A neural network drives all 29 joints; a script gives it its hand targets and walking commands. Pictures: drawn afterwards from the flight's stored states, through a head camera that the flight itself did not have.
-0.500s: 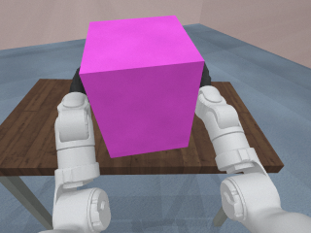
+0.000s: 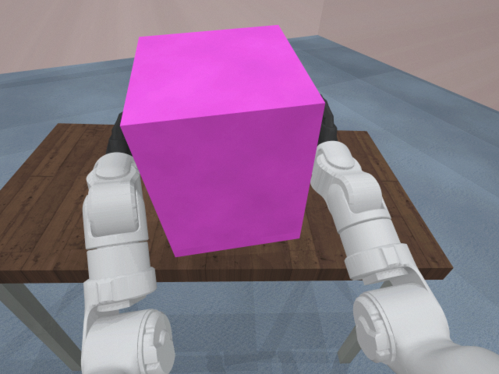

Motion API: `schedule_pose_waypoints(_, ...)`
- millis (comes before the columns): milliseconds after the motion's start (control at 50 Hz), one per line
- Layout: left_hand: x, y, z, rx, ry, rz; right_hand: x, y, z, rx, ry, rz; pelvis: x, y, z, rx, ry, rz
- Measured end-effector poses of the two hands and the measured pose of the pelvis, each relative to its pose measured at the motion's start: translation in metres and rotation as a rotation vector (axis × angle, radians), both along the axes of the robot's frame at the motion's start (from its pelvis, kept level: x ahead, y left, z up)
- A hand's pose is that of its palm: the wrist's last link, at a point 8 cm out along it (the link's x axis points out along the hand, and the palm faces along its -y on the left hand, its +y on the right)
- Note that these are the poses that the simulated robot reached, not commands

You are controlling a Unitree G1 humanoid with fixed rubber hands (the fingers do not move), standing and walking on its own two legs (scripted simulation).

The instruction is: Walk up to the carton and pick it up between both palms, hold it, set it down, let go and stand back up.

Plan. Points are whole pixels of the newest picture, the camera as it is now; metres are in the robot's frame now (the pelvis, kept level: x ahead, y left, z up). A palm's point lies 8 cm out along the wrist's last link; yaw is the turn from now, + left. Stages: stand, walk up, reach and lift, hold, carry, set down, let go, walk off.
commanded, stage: hold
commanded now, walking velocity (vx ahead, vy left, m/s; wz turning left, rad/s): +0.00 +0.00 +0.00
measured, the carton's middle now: (225, 144) +0.38 +0.01 +0.22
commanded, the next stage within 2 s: none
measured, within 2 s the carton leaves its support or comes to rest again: neither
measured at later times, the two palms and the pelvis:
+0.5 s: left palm (121, 159) +0.36 +0.16 +0.22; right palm (322, 145) +0.36 -0.13 +0.23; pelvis -0.01 +0.00 +0.00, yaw -1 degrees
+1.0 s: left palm (118, 161) +0.35 +0.16 +0.22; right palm (323, 144) +0.35 -0.13 +0.23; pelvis -0.01 +0.00 +0.00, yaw +0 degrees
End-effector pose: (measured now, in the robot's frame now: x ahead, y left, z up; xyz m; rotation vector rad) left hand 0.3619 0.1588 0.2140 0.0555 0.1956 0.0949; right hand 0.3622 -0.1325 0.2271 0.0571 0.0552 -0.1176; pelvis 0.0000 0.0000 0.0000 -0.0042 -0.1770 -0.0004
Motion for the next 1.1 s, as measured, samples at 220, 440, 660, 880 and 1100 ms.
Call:
schedule_pose_waypoints(220, -0.002, 0.001, -0.001, 0.0, 0.014, 0.004, -0.001, 0.001, -0.003, -0.005, 0.015, 0.004, 0.0, 0.002, 0.0, 0.001, -0.01, -0.012)
schedule_pose_waypoints(440, -0.007, 0.001, 0.005, -0.001, -0.01, 0.004, -0.007, 0.001, 0.003, 0.001, -0.009, 0.001, -0.004, 0.001, 0.0, 0.0, -0.015, -0.005)
schedule_pose_waypoints(660, -0.007, 0.001, 0.008, 0.001, -0.018, 0.008, -0.006, 0.002, 0.007, 0.0, -0.015, 0.005, -0.007, 0.001, 0.0, -0.001, -0.007, -0.009)
schedule_pose_waypoints(880, -0.011, 0.002, 0.007, -0.012, -0.018, 0.006, -0.01, 0.003, 0.008, -0.008, -0.015, 0.002, -0.008, -0.001, 0.0, 0.0, -0.018, -0.004)
schedule_pose_waypoints(1100, -0.013, 0.002, 0.007, 0.0, -0.013, 0.003, -0.013, 0.002, 0.005, 0.002, -0.01, -0.001, -0.012, 0.001, -0.001, 0.0, -0.02, -0.007)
